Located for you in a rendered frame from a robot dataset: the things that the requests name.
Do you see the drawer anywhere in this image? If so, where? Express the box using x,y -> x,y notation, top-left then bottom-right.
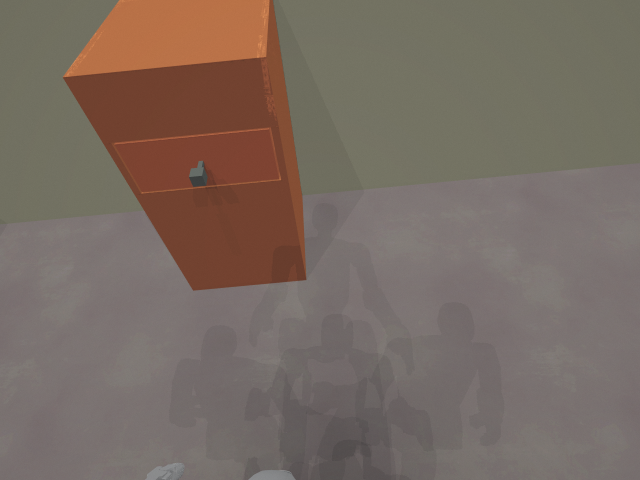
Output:
114,127 -> 280,192

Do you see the cabinet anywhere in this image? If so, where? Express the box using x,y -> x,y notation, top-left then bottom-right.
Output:
63,0 -> 306,291

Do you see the handle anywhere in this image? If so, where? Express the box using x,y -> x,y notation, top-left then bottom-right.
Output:
189,161 -> 208,187

